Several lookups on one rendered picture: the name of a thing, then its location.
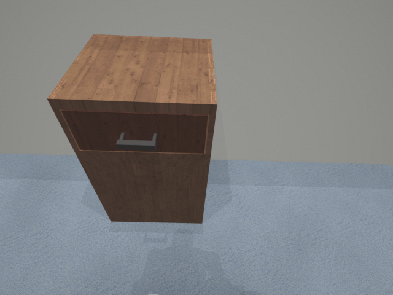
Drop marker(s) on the cabinet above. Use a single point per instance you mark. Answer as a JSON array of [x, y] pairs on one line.
[[143, 74]]

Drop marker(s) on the handle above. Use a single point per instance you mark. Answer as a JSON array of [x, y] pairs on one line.
[[136, 144]]

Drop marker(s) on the drawer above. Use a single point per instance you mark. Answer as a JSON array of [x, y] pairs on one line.
[[100, 130]]

